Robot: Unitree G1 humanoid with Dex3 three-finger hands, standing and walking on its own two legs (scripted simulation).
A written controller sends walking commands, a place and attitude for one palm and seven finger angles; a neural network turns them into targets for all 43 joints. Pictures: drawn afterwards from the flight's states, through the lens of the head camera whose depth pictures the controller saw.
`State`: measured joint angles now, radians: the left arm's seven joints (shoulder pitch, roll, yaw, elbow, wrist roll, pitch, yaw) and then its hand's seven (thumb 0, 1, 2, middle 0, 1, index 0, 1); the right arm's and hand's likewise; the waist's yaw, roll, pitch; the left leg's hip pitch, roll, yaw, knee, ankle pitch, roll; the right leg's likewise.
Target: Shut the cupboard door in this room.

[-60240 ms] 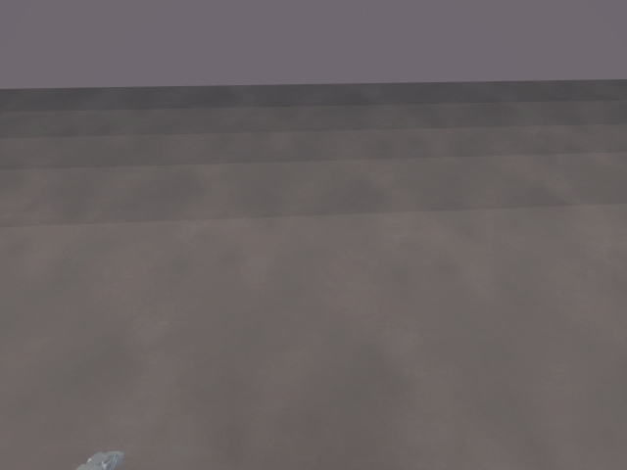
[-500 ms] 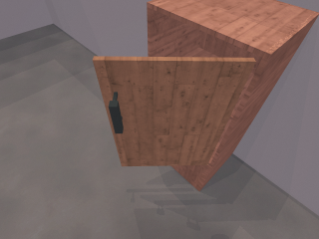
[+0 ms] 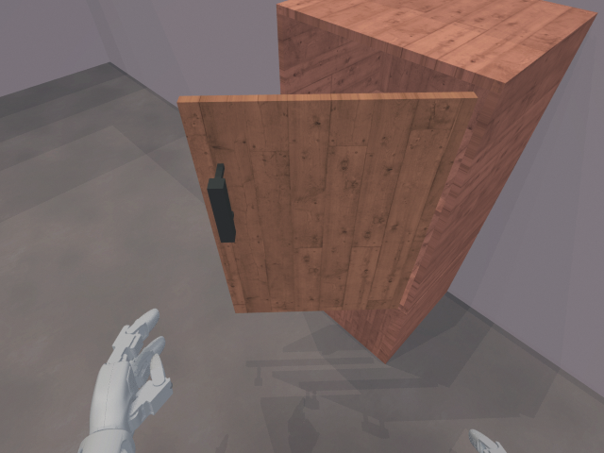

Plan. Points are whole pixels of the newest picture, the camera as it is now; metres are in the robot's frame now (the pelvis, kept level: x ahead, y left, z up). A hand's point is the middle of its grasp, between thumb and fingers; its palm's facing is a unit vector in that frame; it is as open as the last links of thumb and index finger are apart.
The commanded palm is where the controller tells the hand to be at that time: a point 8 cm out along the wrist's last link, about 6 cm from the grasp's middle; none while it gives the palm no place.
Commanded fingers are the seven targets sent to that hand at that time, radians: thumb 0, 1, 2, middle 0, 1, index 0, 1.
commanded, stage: raise the hand and make a fist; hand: left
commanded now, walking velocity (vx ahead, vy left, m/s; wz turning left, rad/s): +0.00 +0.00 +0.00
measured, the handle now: (224, 203) +0.49 +0.14 +0.05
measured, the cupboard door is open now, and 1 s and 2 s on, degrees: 47 47 47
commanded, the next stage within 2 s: bring the fist close to the handle in 1.72 s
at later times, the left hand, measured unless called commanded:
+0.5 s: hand (179, 405) +0.19 +0.16 -0.01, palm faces -0.03 -1.00 -0.02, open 4.8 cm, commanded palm +0.16 +0.23 +0.00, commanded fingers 0.00 0.90 0.90 -0.84 -1.00 -0.84 -1.00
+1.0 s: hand (154, 378) +0.21 +0.19 +0.03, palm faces +0.05 -1.00 -0.04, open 3.1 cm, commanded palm +0.19 +0.24 +0.03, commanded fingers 0.00 0.90 0.90 -1.30 -1.50 -1.30 -1.50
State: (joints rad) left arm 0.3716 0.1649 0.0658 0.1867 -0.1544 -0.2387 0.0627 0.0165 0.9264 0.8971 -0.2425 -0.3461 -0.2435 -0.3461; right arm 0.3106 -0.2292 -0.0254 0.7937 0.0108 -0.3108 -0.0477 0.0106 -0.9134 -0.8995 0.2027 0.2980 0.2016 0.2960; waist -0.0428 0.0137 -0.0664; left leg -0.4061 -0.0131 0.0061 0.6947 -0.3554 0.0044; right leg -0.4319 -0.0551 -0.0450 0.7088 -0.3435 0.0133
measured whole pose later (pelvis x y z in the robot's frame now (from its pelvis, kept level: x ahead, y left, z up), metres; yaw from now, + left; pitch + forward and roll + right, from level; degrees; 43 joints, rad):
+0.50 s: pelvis -0.03 -0.01 -0.08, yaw +0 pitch +14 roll -2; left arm 0.38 0.22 0.11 -0.12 -0.27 -0.31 -0.26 0.01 0.90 0.90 -0.67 -0.81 -0.67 -0.81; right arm 0.21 -0.19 0.03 0.51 0.03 -0.21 -0.07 0.01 -0.90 -0.90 0.20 0.30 0.21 0.30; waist 0.04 0.04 -0.12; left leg -0.92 0.02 -0.06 1.22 -0.55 -0.02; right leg -0.91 -0.02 -0.09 1.17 -0.51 -0.02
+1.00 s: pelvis +0.00 +0.01 -0.05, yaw +0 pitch +12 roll -2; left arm 0.45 0.22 0.12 -0.19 -0.26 -0.32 -0.16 0.01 0.90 0.90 -1.13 -1.31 -1.13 -1.31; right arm 0.25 -0.24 0.01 0.45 0.02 -0.17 -0.07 0.01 -0.90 -0.90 0.20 0.30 0.20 0.30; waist 0.02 0.03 -0.12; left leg -0.75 0.01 -0.03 1.07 -0.53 0.01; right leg -0.74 -0.03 -0.06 1.02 -0.48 0.01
